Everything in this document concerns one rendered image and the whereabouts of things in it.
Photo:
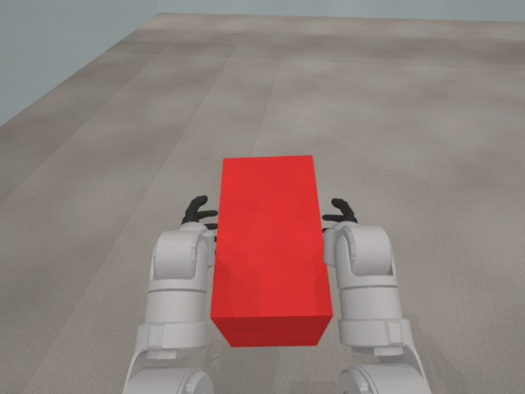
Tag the robot right upper arm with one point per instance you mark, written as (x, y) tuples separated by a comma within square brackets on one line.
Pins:
[(396, 377)]

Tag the carton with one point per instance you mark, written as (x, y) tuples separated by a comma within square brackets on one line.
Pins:
[(270, 284)]

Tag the robot left upper arm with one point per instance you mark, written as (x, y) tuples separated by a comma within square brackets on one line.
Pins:
[(170, 380)]

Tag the right robot hand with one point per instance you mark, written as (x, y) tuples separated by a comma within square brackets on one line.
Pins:
[(344, 208)]

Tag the robot right forearm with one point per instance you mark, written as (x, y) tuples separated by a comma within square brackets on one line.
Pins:
[(372, 321)]

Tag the robot left forearm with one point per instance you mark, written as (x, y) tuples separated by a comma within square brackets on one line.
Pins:
[(174, 317)]

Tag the left robot hand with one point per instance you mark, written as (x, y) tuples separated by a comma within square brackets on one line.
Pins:
[(191, 214)]

